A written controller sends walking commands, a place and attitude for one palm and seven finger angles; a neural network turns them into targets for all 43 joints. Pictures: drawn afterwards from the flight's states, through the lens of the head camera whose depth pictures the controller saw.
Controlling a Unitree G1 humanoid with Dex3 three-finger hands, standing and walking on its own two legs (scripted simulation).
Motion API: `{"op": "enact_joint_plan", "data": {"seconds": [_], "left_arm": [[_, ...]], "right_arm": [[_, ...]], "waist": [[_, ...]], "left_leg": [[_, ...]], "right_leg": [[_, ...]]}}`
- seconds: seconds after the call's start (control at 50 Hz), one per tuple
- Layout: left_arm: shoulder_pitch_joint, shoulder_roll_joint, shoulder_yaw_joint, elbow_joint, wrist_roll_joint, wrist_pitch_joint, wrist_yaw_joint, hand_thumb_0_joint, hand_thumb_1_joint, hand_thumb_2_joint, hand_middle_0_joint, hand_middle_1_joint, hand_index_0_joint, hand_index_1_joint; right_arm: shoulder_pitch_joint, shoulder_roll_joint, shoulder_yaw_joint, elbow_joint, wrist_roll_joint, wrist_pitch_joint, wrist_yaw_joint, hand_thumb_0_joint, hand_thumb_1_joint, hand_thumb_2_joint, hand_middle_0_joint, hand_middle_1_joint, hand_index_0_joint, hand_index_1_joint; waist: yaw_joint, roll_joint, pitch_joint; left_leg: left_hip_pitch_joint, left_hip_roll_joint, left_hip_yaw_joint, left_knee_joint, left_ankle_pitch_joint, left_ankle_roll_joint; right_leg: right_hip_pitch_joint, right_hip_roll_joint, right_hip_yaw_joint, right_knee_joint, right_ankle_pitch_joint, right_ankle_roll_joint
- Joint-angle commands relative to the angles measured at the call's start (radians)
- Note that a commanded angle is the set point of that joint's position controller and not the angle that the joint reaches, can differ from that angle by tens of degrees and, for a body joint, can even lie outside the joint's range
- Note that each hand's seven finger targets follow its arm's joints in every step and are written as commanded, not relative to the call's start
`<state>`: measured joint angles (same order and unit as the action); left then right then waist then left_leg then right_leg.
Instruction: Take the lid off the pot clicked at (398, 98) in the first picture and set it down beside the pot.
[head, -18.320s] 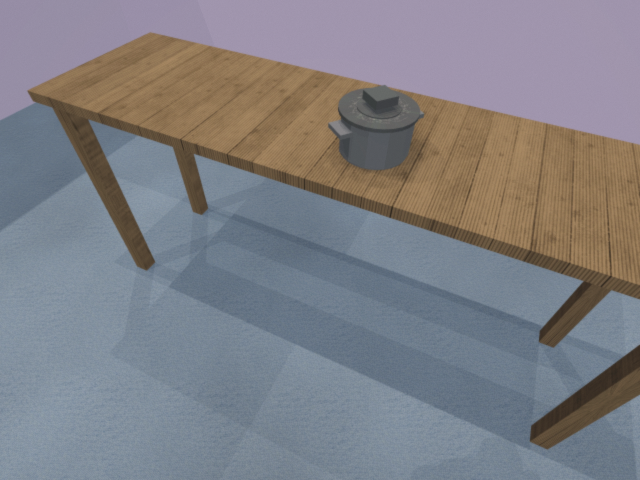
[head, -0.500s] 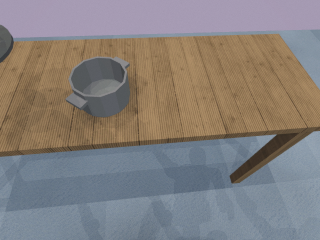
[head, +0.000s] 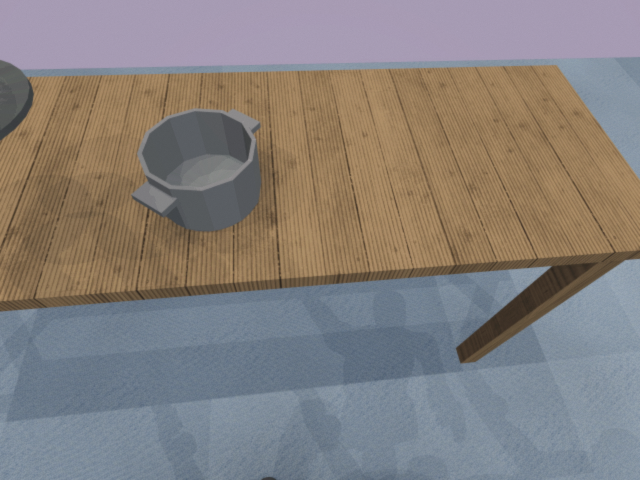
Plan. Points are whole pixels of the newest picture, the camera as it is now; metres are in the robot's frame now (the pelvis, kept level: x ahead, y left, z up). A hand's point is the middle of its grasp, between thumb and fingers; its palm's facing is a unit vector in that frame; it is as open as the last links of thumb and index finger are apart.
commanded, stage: lower the lid onto the table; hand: left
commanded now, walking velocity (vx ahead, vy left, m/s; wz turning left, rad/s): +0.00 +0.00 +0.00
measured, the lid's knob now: out of the picture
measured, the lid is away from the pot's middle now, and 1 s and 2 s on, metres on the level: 0.24 0.24 0.24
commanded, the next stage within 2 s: none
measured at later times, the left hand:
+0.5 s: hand out of the picture +0.48 +0.34 +0.21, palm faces -0.36 -0.27 -0.90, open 9.0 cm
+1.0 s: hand out of the picture +0.48 +0.35 +0.17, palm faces -0.40 -0.28 -0.87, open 9.0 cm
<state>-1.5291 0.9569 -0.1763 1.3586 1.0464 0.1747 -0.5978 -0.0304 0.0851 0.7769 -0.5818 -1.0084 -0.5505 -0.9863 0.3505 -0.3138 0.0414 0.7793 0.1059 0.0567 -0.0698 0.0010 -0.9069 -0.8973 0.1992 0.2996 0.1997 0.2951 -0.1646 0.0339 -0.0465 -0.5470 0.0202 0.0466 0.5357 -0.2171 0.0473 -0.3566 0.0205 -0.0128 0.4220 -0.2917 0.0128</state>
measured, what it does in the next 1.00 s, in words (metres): stands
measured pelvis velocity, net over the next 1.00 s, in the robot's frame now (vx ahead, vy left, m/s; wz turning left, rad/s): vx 0.00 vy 0.00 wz -0.02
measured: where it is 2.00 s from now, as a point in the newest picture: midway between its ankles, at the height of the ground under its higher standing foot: outside the picture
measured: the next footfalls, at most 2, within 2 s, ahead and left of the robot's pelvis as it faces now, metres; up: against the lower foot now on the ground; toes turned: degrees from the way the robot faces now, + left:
none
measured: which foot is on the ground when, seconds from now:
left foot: down 0.00-1.00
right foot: down 0.00-1.00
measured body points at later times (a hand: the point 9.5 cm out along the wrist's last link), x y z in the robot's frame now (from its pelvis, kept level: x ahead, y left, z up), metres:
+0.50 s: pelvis +0.00 +0.00 +0.00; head +0.09 +0.01 +0.44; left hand +0.50 +0.35 +0.26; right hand -0.03 -0.28 -0.12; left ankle +0.02 +0.09 -0.73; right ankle -0.06 -0.13 -0.73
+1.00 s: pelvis +0.00 +0.00 -0.01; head +0.10 +0.02 +0.43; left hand +0.50 +0.36 +0.22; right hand -0.04 -0.28 -0.12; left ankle +0.02 +0.09 -0.73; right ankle -0.06 -0.13 -0.73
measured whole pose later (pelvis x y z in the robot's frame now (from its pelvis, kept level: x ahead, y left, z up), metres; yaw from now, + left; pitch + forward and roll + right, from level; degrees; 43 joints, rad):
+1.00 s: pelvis +0.00 +0.00 -0.01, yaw -1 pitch +15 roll -3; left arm -1.42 0.98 -0.11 1.38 1.04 0.10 -0.54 -0.03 0.09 0.78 -0.58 -1.01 -0.54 -0.99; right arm 0.37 -0.31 0.03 0.78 0.10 0.07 -0.09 0.00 -0.91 -0.90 0.20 0.30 0.20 0.30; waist -0.19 0.03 -0.07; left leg -0.64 0.04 0.05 0.63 -0.26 0.05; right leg -0.45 0.04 -0.01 0.50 -0.32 0.02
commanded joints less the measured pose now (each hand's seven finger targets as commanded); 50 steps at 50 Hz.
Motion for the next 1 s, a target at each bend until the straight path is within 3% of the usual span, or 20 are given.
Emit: {"op": "enact_joint_plan", "data": {"seconds": [0.0, 0.06, 0.14, 0.26, 0.28, 0.34, 0.38, 0.4, 0.46, 0.48, 0.56, 0.6, 0.66, 0.68, 0.74, 0.8, 0.86, 0.88, 0.92, 0.98], "left_arm": [[-0.597, 0.235, 0.037, -0.276, 0.018, -0.013, 0.077, 0.000, 0.499, 0.988, -0.746, -1.119, -0.732, -1.103], [-0.551, 0.171, 0.006, -0.269, 0.002, -0.015, 0.070, 0.000, 0.499, 0.988, -0.746, -1.119, -0.732, -1.103], [-0.543, 0.204, 0.033, -0.223, 0.021, -0.008, 0.084, 0.000, 0.499, 0.988, -0.746, -1.119, -0.732, -1.103], [-0.576, 0.224, 0.048, -0.295, 0.008, -0.025, 0.087, 0.000, 0.499, 0.988, -0.746, -1.119, -0.732, -1.103], [-0.571, 0.268, 0.079, -0.269, 0.022, -0.023, 0.094, 0.000, 0.499, 0.988, -0.746, -1.119, -0.732, -1.103], [-0.571, 0.213, 0.036, -0.246, 0.017, -0.023, 0.095, 0.000, 0.499, 0.988, -0.746, -1.119, -0.732, -1.103], [-0.569, 0.241, 0.067, -0.272, 0.018, -0.030, 0.100, 0.000, 0.499, 0.988, -0.746, -1.119, -0.732, -1.103], [-0.545, 0.210, 0.043, -0.232, 0.022, -0.027, 0.101, 0.000, 0.499, 0.988, -0.746, -1.119, -0.732, -1.103], [-0.459, 0.206, 0.045, -0.189, 0.007, -0.038, 0.094, 0.000, 0.499, 0.988, -0.746, -1.119, -0.732, -1.103], [-0.475, 0.276, 0.088, -0.199, 0.018, -0.040, 0.103, 0.000, 0.499, 0.988, -0.746, -1.119, -0.732, -1.103], [-0.500, 0.224, 0.043, -0.240, -0.001, -0.051, 0.099, 0.000, 0.499, 0.988, -0.746, -1.119, -0.732, -1.103], [-0.531, 0.290, 0.086, -0.250, 0.015, -0.051, 0.111, 0.000, 0.499, 0.988, -0.746, -1.119, -0.732, -1.103], [-0.489, 0.237, 0.053, -0.256, -0.006, -0.063, 0.101, 0.000, 0.499, 0.988, -0.746, -1.119, -0.732, -1.103], [-0.491, 0.281, 0.090, -0.235, 0.005, -0.059, 0.110, 0.000, 0.499, 0.988, -0.746, -1.119, -0.732, -1.103], [-0.466, 0.266, 0.076, -0.217, 0.004, -0.064, 0.112, 0.000, 0.499, 0.988, -0.746, -1.119, -0.732, -1.103], [-0.441, 0.309, 0.105, -0.210, 0.008, -0.072, 0.115, 0.000, 0.499, 0.988, -0.746, -1.119, -0.732, -1.103], [-0.441, 0.255, 0.068, -0.250, -0.011, -0.082, 0.109, 0.000, 0.499, 0.988, -0.746, -1.119, -0.732, -1.103], [-0.480, 0.301, 0.108, -0.274, 0.000, -0.079, 0.119, 0.000, 0.499, 0.988, -0.746, -1.119, -0.732, -1.103], [-0.465, 0.300, 0.107, -0.257, 0.005, -0.082, 0.120, 0.000, 0.499, 0.988, -0.746, -1.119, -0.732, -1.103], [-0.475, 0.236, 0.074, -0.264, -0.004, -0.083, 0.121, 0.000, 0.499, 0.988, -0.746, -1.119, -0.732, -1.103]], "right_arm": [[0.136, -0.197, -0.069, -0.033, -0.007, -0.018, -0.014, 0.000, -0.900, -0.900, 0.200, 0.300, 0.200, 0.300], [0.143, -0.191, -0.070, -0.033, -0.008, -0.022, -0.010, 0.000, -0.900, -0.900, 0.200, 0.300, 0.200, 0.300], [0.148, -0.198, -0.073, -0.027, -0.013, -0.012, -0.006, 0.000, -0.900, -0.900, 0.200, 0.300, 0.200, 0.300], [0.151, -0.195, -0.075, -0.036, -0.013, -0.012, -0.011, 0.000, -0.900, -0.900, 0.200, 0.300, 0.200, 0.300], [0.161, -0.199, -0.077, -0.028, -0.016, -0.008, -0.010, 0.000, -0.900, -0.900, 0.200, 0.300, 0.200, 0.300], [0.155, -0.198, -0.078, -0.027, -0.012, -0.007, -0.008, 0.000, -0.900, -0.900, 0.200, 0.300, 0.200, 0.300], [0.160, -0.198, -0.079, -0.030, -0.017, -0.004, -0.007, 0.000, -0.900, -0.900, 0.200, 0.300, 0.200, 0.300], [0.162, -0.194, -0.076, -0.031, -0.015, -0.005, -0.005, 0.000, -0.900, -0.900, 0.200, 0.300, 0.200, 0.300], [0.159, -0.194, -0.068, -0.034, -0.013, -0.006, -0.012, 0.000, -0.900, -0.900, 0.200, 0.300, 0.200, 0.300], [0.158, -0.201, -0.070, -0.030, -0.015, 0.002, -0.012, 0.000, -0.900, -0.900, 0.200, 0.300, 0.200, 0.300], [0.153, -0.193, -0.069, -0.039, -0.007, -0.001, -0.020, 0.000, -0.900, -0.900, 0.200, 0.300, 0.200, 0.300], [0.163, -0.199, -0.071, -0.033, -0.011, 0.003, -0.020, 0.000, -0.900, -0.900, 0.200, 0.300, 0.200, 0.300], [0.160, -0.191, -0.069, -0.035, -0.005, -0.006, -0.026, 0.000, -0.900, -0.900, 0.200, 0.300, 0.200, 0.300], [0.163, -0.200, -0.071, -0.030, -0.010, 0.003, -0.024, 0.000, -0.900, -0.900, 0.200, 0.300, 0.200, 0.300], [0.164, -0.199, -0.069, -0.031, -0.010, 0.002, -0.024, 0.000, -0.900, -0.900, 0.200, 0.300, 0.200, 0.300], [0.165, -0.200, -0.067, -0.033, -0.011, 0.009, -0.027, 0.000, -0.900, -0.900, 0.200, 0.300, 0.200, 0.300], [0.159, -0.196, -0.068, -0.040, -0.006, 0.005, -0.031, 0.000, -0.900, -0.900, 0.200, 0.300, 0.200, 0.300], [0.170, -0.203, -0.075, -0.034, -0.011, 0.012, -0.030, 0.000, -0.900, -0.900, 0.200, 0.300, 0.200, 0.300], [0.178, -0.201, -0.076, -0.033, -0.011, 0.010, -0.031, 0.000, -0.900, -0.900, 0.200, 0.300, 0.200, 0.300], [0.181, -0.198, -0.080, -0.029, -0.013, 0.009, -0.030, 0.000, -0.900, -0.900, 0.200, 0.300, 0.200, 0.300]], "waist": [[-0.004, 0.210, -0.496], [0.003, 0.219, -0.481], [-0.008, 0.180, -0.456], [0.000, 0.194, -0.536], [-0.005, 0.190, -0.541], [-0.014, 0.231, -0.494], [-0.002, 0.253, -0.531], [-0.009, 0.255, -0.498], [-0.009, 0.147, -0.451], [-0.010, 0.136, -0.470], [-0.013, 0.172, -0.494], [-0.015, 0.204, -0.517], [-0.014, 0.214, -0.501], [-0.013, 0.225, -0.494], [-0.019, 0.202, -0.460], [-0.015, 0.175, -0.470], [-0.010, 0.222, -0.490], [-0.015, 0.219, -0.526], [-0.021, 0.215, -0.514], [-0.022, 0.284, -0.529]], "left_leg": [[0.573, -0.007, -0.055, 0.044, 0.487, 0.031], [0.600, -0.001, -0.059, 0.052, 0.563, 0.024], [0.549, -0.008, -0.059, 0.052, 0.467, 0.028], [0.592, -0.002, -0.056, 0.073, 0.570, 0.030], [0.584, -0.003, -0.058, 0.081, 0.559, 0.029], [0.568, -0.003, -0.060, 0.072, 0.499, 0.025], [0.604, 0.004, -0.069, 0.088, 0.579, 0.019], [0.593, 0.002, -0.073, 0.088, 0.568, 0.019], [0.505, -0.004, -0.050, 0.075, 0.454, 0.029], [0.481, -0.008, -0.043, 0.080, 0.421, 0.032], [0.500, -0.006, -0.037, 0.081, 0.443, 0.035], [0.517, -0.007, -0.046, 0.093, 0.448, 0.035], [0.529, 0.001, -0.043, 0.094, 0.494, 0.032], [0.521, 0.000, -0.048, 0.099, 0.465, 0.028], [0.472, -0.008, -0.040, 0.092, 0.386, 0.033], [0.452, -0.008, -0.034, 0.106, 0.404, 0.034], [0.496, 0.002, -0.038, 0.108, 0.465, 0.031], [0.522, 0.006, -0.051, 0.116, 0.474, 0.029], [0.514, 0.003, -0.050, 0.124, 0.470, 0.032], [0.579, 0.016, -0.069, 0.132, 0.553, 0.020]], "right_leg": [[-0.098, 0.058, -0.032, -0.025, 0.318, -0.010], [-0.124, 0.058, -0.043, -0.024, 0.332, -0.015], [-0.132, 0.061, -0.039, -0.021, 0.294, -0.011], [-0.114, 0.059, -0.033, -0.005, 0.356, -0.011], [-0.112, 0.063, -0.030, -0.001, 0.350, -0.005], [-0.155, 0.062, -0.035, -0.007, 0.299, -0.010], [-0.159, 0.065, -0.034, 0.002, 0.315, -0.011], [-0.183, 0.067, -0.039, 0.001, 0.300, -0.013], [-0.142, 0.064, -0.039, 0.000, 0.300, -0.011], [-0.117, 0.063, -0.030, 0.008, 0.313, -0.005], [-0.120, 0.058, -0.030, 0.012, 0.335, -0.009], [-0.126, 0.064, -0.026, 0.017, 0.326, -0.006], [-0.140, 0.063, -0.032, 0.019, 0.337, -0.009], [-0.153, 0.066, -0.027, 0.019, 0.310, -0.005], [-0.148, 0.066, -0.028, 0.018, 0.296, -0.008], [-0.128, 0.066, -0.028, 0.032, 0.327, -0.005], [-0.157, 0.064, -0.032, 0.038, 0.324, -0.010], [-0.162, 0.067, -0.029, 0.039, 0.314, -0.004], [-0.174, 0.070, -0.030, 0.040, 0.315, -0.004], [-0.238, 0.073, -0.037, 0.043, 0.285, -0.007]]}}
